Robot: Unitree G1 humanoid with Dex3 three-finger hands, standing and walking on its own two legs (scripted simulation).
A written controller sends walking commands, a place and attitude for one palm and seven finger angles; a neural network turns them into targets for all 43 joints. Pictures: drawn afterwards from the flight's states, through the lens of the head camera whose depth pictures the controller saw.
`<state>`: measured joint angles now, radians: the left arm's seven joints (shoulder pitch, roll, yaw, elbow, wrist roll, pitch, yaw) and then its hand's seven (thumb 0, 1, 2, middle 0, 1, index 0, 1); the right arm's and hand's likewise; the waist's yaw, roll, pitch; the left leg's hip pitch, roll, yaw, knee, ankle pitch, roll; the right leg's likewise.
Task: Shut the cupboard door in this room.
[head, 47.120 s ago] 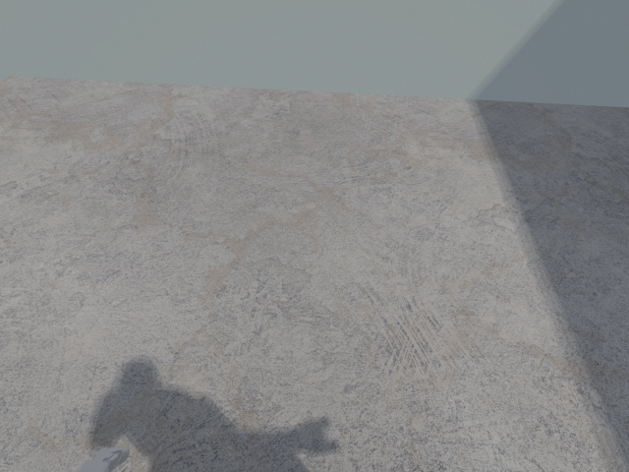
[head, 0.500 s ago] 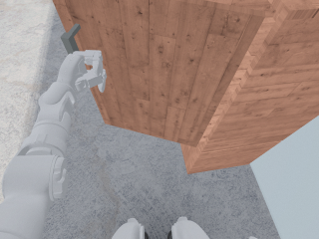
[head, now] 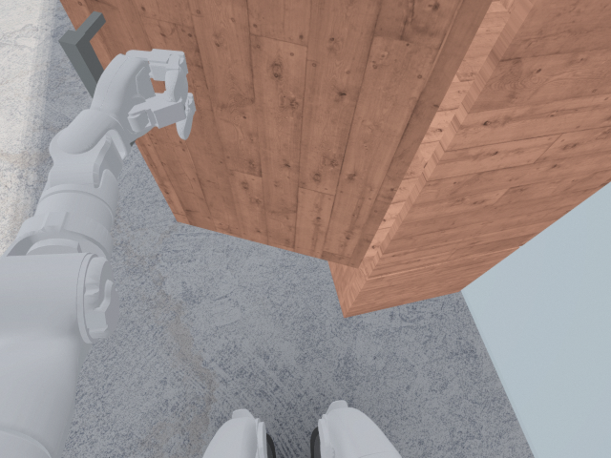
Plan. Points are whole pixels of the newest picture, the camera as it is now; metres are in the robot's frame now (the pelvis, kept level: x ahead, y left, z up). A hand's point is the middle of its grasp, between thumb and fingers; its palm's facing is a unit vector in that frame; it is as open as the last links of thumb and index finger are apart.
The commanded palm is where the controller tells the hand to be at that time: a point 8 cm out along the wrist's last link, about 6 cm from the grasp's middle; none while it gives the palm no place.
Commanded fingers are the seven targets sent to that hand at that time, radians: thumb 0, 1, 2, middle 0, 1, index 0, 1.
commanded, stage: push the door shut along its arc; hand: left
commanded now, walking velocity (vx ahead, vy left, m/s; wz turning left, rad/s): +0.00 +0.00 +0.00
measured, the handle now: (112, 85) +0.57 +0.19 +0.11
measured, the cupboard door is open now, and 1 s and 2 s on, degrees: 62 54 54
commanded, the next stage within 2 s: pull the fist back off the door in 0.22 s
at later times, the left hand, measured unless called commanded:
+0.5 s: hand (214, 83) +0.55 +0.06 +0.12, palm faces -0.05 -0.99 +0.10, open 3.2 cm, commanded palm +0.52 +0.10 +0.11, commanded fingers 0.00 0.90 0.90 -1.30 -1.50 -1.30 -1.50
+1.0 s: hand (205, 139) +0.48 +0.08 +0.11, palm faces -0.03 -1.00 -0.03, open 3.1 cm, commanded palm +0.45 +0.12 +0.11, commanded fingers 0.00 0.90 0.90 -1.30 -1.50 -1.30 -1.50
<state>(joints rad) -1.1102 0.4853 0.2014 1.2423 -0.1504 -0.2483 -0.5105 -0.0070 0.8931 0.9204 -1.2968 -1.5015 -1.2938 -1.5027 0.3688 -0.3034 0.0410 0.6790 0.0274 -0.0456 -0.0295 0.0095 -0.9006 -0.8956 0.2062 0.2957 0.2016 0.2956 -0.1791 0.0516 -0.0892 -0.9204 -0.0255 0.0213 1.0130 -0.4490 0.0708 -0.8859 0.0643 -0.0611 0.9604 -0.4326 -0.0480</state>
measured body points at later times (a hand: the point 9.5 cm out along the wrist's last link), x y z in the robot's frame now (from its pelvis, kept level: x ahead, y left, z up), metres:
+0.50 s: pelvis +0.00 -0.01 -0.01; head +0.13 -0.01 +0.42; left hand +0.55 +0.12 +0.12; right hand +0.02 -0.27 -0.13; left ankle +0.01 +0.07 -0.67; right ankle +0.01 -0.09 -0.67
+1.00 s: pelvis +0.00 -0.03 +0.02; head +0.08 -0.03 +0.46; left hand +0.47 +0.13 +0.11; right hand +0.02 -0.30 -0.10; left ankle +0.01 +0.07 -0.67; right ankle +0.01 -0.09 -0.67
